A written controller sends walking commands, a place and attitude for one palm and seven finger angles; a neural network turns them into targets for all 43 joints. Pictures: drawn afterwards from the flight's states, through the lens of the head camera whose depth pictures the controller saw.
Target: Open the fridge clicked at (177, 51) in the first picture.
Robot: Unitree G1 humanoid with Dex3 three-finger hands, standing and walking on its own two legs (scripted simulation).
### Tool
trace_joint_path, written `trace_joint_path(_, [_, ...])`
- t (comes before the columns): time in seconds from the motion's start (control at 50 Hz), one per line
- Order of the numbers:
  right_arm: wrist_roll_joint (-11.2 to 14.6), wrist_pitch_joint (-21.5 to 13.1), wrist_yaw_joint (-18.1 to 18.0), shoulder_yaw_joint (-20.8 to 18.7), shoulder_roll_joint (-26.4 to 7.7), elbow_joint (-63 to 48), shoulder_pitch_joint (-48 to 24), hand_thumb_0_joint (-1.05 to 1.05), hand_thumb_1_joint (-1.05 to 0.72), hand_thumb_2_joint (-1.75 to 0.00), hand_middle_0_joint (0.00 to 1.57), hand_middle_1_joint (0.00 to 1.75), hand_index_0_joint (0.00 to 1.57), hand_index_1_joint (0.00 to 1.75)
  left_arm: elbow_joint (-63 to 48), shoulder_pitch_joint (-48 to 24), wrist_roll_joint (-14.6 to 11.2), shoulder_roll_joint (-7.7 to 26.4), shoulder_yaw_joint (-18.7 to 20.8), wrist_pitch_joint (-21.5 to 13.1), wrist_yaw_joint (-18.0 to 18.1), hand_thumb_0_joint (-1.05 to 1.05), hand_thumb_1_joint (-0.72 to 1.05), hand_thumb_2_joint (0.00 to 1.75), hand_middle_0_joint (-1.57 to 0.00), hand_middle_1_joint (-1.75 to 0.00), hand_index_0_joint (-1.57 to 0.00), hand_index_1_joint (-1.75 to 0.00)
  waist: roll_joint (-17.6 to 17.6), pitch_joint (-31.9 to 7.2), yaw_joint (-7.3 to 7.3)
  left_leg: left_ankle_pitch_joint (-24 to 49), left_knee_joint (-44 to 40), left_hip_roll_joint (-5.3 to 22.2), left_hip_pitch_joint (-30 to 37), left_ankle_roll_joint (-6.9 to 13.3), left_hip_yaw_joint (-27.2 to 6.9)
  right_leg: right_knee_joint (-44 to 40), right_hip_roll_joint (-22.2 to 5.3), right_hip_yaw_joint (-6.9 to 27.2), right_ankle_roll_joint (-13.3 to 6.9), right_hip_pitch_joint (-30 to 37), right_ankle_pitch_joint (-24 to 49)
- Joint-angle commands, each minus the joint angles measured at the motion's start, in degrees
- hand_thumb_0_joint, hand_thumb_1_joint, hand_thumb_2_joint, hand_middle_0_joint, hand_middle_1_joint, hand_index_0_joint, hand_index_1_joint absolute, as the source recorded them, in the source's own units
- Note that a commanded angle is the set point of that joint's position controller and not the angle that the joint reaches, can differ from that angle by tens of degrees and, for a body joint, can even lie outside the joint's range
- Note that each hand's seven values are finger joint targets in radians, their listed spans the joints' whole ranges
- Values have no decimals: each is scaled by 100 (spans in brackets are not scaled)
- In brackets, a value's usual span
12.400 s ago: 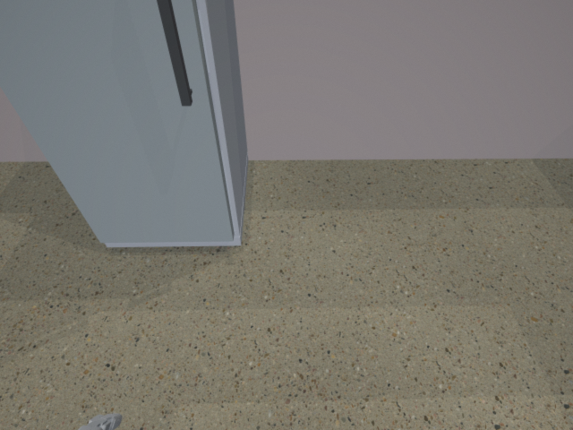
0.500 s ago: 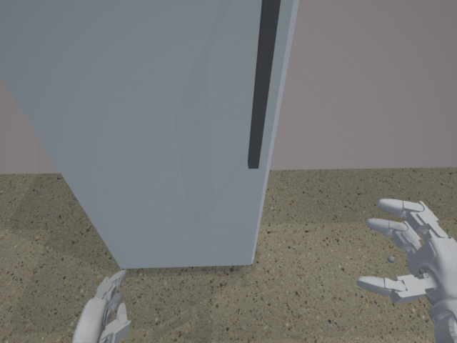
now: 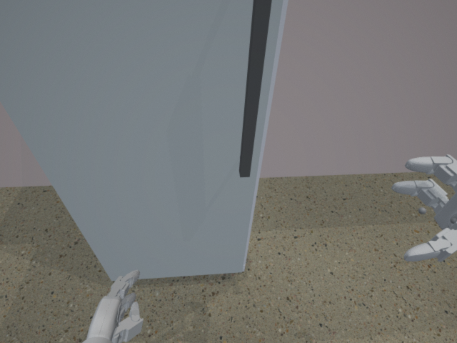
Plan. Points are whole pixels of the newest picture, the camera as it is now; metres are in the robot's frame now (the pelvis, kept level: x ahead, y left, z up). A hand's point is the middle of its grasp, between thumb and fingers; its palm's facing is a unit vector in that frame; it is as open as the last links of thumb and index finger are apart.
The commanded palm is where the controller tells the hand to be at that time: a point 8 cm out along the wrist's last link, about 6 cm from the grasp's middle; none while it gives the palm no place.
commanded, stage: raise the hand to about handle height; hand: right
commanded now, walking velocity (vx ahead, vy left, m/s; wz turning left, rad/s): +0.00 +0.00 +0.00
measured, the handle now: (252, 76) +0.53 -0.04 +0.24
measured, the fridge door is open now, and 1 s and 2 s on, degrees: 0 0 0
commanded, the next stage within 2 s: move the hooked fingers beside the handle in 0.52 s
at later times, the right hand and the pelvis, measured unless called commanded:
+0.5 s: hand (406, 201) +0.28 -0.26 +0.17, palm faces +0.02 +1.00 -0.08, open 13.9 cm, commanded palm +0.25 -0.30 +0.17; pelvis +0.00 +0.01 +0.00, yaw +1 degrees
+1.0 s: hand (367, 180) +0.33 -0.22 +0.16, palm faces -0.04 +1.00 -0.04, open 14.0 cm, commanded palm +0.30 -0.26 +0.17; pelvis +0.00 +0.02 +0.00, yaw +1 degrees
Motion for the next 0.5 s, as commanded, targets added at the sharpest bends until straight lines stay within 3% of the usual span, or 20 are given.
trace_joint_path(0.0, [174,-246,116,-714,-1784,-1056,-1985,0,50,-30,30,120,30,120,-961,-768,-19,751,368,-339,58,0,90,90,-20,-30,-20,-30,-485,-925,71,462,-464,40,-21,88,-372,-688,-246,598,236,430,759])
trace_joint_path(0.04, [198,-158,181,-562,-1512,-685,-1693,0,50,-30,30,120,30,120,-966,-698,-38,774,389,-323,33,0,90,90,-20,-30,-20,-30,-197,-827,85,541,-412,20,-86,74,-307,-684,-254,599,236,359,809])
trace_joint_path(0.08, [244,-84,266,-558,-1470,-498,-1405,0,50,-30,30,120,30,120,-991,-706,-45,806,418,-305,-20,0,90,90,-20,-30,-20,-30,57,-838,37,607,-405,73,-45,57,-449,-554,-256,523,207,217,828])
trace_joint_path(0.16, [215,-137,193,-622,-1619,-1114,-1737,0,50,-30,30,120,30,120,-1096,-774,-58,787,442,-295,-42,0,90,90,-20,-30,-20,-30,-402,-1117,43,637,-326,79,-42,56,-441,-516,-232,490,209,371,892])
trace_joint_path(0.18, [219,-181,134,-738,-1761,-1236,-1721,0,50,-30,30,120,30,120,-1121,-786,-32,766,441,-293,-49,0,90,90,-20,-30,-20,-30,-208,-1136,4,627,-357,79,42,50,-505,-482,-238,477,196,327,910])
trace_joint_path(0.22, [226,-276,31,-863,-1808,-1433,-1765,0,50,-30,30,120,30,120,-1111,-777,-27,742,447,-316,-24,0,90,90,-20,-30,-20,-30,-385,-1240,11,736,-360,81,134,44,-492,-500,-222,442,183,401,996])
trace_joint_path(0.28, [214,-303,-66,-956,-1847,-1320,-1591,0,50,-30,30,120,30,120,-1043,-714,-12,736,448,-303,-10,0,90,90,-20,-30,-20,-30,-286,-1068,-17,893,-399,58,131,36,-471,-526,-243,412,182,371,1111])
trace_joint_path(0.34, [176,-225,-64,-768,-1644,-1144,-1675,0,50,-30,30,120,30,120,-1011,-695,-39,735,450,-277,22,0,90,90,-20,-30,-20,-30,-495,-901,61,828,-415,76,-4,27,-463,-571,-230,397,189,376,976])
trace_joint_path(0.4, [172,-140,-28,-678,-1606,-1062,-1688,0,50,-30,30,120,30,120,-1027,-727,-57,765,453,-247,30,0,90,90,-20,-30,-20,-30,-156,-892,77,736,-450,108,49,-10,-541,-536,-234,396,166,283,868])
trace_joint_path(0.44, [161,-145,-3,-618,-1567,-1185,-1757,0,50,-30,30,120,30,120,-1058,-745,-68,744,446,-250,41,0,90,90,-20,-30,-20,-30,-339,-1034,82,696,-426,87,43,-5,-497,-549,-219,409,167,400,868])
trace_joint_path(0.48, [208,-146,9,-680,-1606,-1113,-1623,0,50,-30,30,120,30,120,-1052,-750,-51,743,441,-237,35,0,90,90,-20,-30,-20,-30,-101,-1034,52,794,-438,106,134,-19,-574,-478,-231,387,159,332,945])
